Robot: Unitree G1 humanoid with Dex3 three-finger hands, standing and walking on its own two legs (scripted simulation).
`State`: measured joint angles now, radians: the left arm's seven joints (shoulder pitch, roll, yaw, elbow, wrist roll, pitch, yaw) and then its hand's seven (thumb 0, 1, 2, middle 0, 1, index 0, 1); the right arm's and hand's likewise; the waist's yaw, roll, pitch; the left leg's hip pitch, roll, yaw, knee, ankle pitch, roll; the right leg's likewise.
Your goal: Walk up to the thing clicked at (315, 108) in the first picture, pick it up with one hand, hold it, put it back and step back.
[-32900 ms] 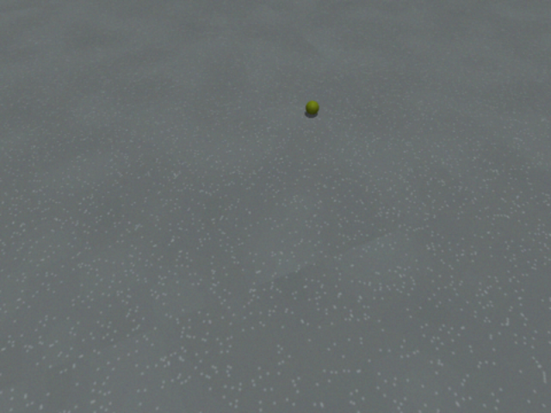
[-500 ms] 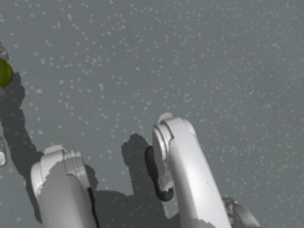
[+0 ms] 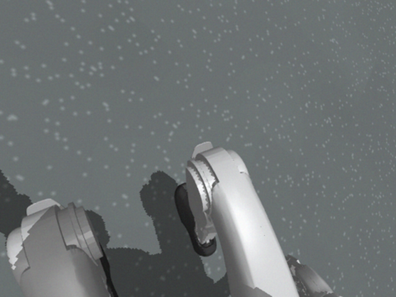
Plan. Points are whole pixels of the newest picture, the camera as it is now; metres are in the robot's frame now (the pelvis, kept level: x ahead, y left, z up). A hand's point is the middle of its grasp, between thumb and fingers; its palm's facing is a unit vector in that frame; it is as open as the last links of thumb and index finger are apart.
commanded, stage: rest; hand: left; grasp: from above
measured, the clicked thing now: out of the picture +0.52 +0.29 -0.23
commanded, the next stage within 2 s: open in 1.16 s
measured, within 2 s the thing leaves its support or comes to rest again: rests again in 1.44 s
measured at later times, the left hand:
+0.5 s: hand out of the picture +0.50 +0.29 -0.23, palm faces -0.44 -0.11 -0.89, open 10.2 cm
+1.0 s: hand out of the picture +0.51 +0.29 -0.25, palm faces -0.44 -0.12 -0.89, open 10.2 cm
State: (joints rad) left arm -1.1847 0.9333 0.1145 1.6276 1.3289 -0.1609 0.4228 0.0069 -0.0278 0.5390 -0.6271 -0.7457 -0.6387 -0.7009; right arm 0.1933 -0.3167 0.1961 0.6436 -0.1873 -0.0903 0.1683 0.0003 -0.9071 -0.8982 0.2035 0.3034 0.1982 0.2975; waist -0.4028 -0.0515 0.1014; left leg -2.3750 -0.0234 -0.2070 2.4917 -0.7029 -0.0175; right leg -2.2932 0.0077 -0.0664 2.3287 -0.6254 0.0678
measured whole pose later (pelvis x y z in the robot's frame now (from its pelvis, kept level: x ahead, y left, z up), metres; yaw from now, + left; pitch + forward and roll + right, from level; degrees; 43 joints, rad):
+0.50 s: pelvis +0.00 +0.01 +0.00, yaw -2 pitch +31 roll -15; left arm -1.19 1.01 0.11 1.67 1.34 -0.16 0.48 0.01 -0.03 0.56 -0.61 -0.76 -0.62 -0.72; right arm 0.18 -0.34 0.26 0.62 -0.22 -0.14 0.19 0.00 -0.91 -0.90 0.20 0.30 0.20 0.30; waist -0.43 -0.10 0.15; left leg -2.37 -0.02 -0.24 2.53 -0.72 -0.01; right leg -2.27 0.02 -0.10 2.33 -0.62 0.06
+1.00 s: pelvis +0.00 +0.01 +0.00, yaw -4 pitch +30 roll -16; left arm -1.20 1.07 0.11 1.70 1.34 -0.17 0.50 0.00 -0.04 0.58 -0.61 -0.76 -0.62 -0.72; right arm 0.17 -0.35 0.31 0.61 -0.23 -0.17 0.21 0.00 -0.91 -0.90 0.20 0.30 0.20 0.30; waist -0.46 -0.12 0.18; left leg -2.37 -0.01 -0.26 2.54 -0.72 0.00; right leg -2.26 0.03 -0.11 2.32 -0.61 0.07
